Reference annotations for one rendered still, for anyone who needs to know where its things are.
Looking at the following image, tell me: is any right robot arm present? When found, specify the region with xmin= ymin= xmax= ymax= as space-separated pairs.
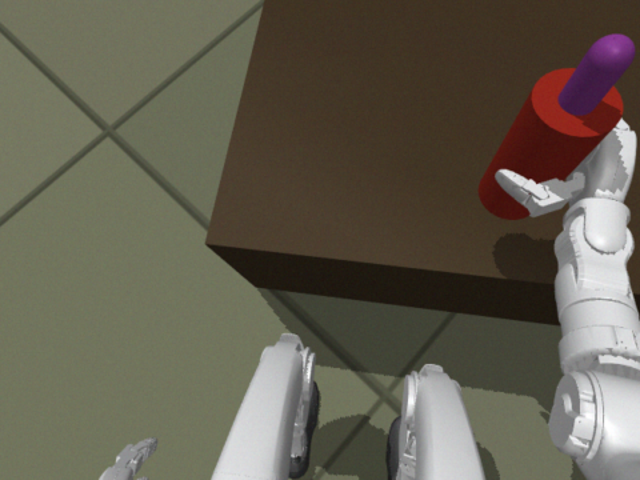
xmin=548 ymin=197 xmax=640 ymax=480

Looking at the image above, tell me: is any left robot hand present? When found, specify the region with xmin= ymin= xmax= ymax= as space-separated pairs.
xmin=99 ymin=437 xmax=158 ymax=480

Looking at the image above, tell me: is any right robot hand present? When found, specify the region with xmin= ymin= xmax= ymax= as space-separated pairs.
xmin=495 ymin=118 xmax=637 ymax=217

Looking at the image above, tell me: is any left robot foot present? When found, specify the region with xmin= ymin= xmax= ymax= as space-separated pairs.
xmin=289 ymin=382 xmax=319 ymax=479

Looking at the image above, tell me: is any right robot foot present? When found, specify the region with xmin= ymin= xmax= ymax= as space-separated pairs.
xmin=386 ymin=416 xmax=402 ymax=480

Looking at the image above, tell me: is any bottle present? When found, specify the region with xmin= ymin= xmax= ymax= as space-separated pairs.
xmin=478 ymin=34 xmax=635 ymax=220

